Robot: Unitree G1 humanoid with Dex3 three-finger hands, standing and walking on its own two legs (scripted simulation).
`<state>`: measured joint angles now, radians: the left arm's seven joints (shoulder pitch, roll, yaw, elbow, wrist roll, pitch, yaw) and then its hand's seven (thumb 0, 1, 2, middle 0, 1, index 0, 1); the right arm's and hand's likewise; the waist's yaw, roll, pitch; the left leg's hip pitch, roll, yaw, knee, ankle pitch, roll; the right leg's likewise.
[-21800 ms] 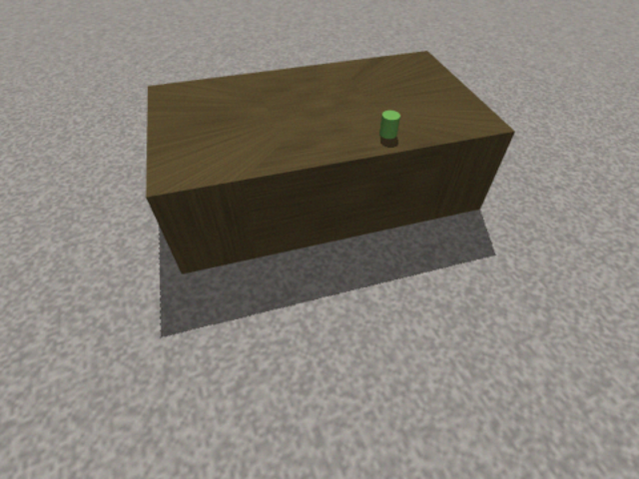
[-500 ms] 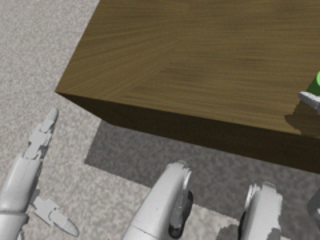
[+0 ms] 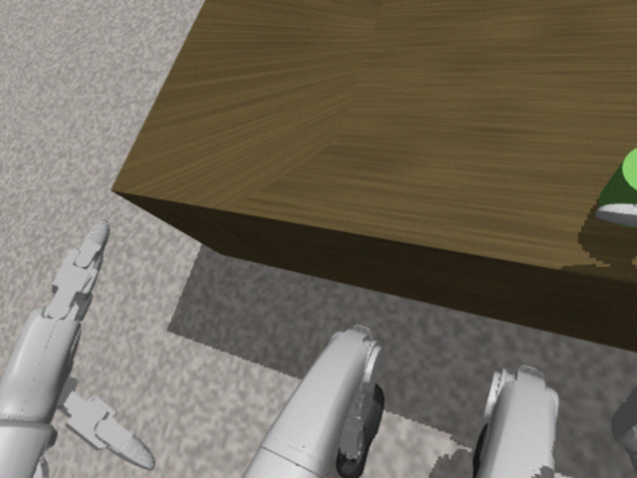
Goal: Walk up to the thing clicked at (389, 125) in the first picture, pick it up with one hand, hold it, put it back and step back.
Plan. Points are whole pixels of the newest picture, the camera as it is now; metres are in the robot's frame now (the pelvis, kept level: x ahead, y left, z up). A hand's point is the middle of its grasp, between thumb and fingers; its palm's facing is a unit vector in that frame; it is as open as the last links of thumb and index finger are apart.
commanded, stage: withdraw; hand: right
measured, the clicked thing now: out of the picture +0.51 -0.23 -0.07
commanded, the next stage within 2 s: rise in 0.10 s
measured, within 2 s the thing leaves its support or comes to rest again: neither
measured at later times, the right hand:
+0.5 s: hand out of the picture +0.48 -0.34 +0.12, palm faces +0.38 +0.89 -0.25, open 17.3 cm
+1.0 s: hand out of the picture +0.32 -0.26 +0.13, palm faces +0.24 +0.94 -0.24, open 17.0 cm
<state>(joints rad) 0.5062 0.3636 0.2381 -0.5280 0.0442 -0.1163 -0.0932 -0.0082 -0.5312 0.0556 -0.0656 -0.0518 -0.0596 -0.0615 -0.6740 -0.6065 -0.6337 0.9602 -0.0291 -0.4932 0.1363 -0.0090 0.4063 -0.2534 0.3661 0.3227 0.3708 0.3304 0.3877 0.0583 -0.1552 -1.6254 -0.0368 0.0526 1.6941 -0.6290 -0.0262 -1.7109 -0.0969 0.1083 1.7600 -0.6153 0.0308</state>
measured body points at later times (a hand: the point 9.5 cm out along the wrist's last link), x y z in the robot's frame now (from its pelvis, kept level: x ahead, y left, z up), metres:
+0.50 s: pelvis +0.03 -0.02 +0.13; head +0.15 -0.07 +0.56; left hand +0.20 +0.25 +0.17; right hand +0.46 -0.39 +0.14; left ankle +0.07 +0.13 -0.50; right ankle +0.07 -0.14 -0.50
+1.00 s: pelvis +0.08 -0.02 +0.20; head +0.12 -0.05 +0.64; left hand +0.26 +0.19 +0.16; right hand +0.30 -0.31 +0.14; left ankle +0.07 +0.13 -0.50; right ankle +0.07 -0.14 -0.50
